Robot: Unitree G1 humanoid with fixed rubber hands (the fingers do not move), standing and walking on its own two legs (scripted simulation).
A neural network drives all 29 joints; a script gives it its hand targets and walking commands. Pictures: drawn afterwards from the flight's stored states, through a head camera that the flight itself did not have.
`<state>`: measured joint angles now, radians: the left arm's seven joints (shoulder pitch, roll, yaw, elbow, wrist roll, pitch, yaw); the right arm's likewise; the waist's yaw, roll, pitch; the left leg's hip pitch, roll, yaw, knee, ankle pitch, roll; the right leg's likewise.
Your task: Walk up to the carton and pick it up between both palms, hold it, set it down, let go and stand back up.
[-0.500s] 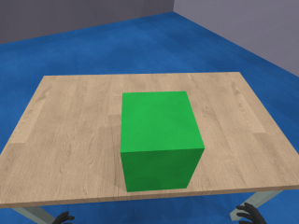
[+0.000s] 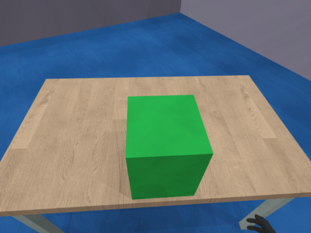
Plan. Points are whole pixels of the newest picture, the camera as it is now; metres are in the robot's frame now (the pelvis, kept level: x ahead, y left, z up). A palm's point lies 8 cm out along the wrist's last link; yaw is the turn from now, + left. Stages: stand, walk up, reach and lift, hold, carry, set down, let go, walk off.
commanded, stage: stand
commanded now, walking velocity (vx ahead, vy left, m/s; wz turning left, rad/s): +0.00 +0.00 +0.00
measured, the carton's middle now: (162, 148) +0.39 +0.03 -0.02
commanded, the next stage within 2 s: none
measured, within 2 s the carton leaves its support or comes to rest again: neither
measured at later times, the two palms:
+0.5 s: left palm out of the picture +0.05 +0.30 -0.12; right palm out of the picture +0.14 -0.26 -0.08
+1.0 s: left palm out of the picture +0.03 +0.30 -0.13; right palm out of the picture +0.13 -0.26 -0.08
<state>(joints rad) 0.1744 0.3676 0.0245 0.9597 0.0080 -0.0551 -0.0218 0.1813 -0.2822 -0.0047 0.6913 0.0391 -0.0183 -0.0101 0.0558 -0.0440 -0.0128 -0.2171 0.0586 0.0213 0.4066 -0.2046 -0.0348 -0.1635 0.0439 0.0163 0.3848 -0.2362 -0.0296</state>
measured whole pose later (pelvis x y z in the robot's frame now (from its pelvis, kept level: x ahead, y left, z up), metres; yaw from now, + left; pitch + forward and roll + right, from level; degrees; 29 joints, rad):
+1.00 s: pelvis -0.02 +0.00 +0.00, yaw +0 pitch -1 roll -1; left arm 0.17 0.37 0.01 1.05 0.01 -0.06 -0.02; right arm 0.18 -0.28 0.00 0.76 0.04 -0.01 -0.01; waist 0.06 -0.04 -0.01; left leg -0.22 0.06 0.02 0.41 -0.18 -0.03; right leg -0.16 0.04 0.02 0.38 -0.21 -0.03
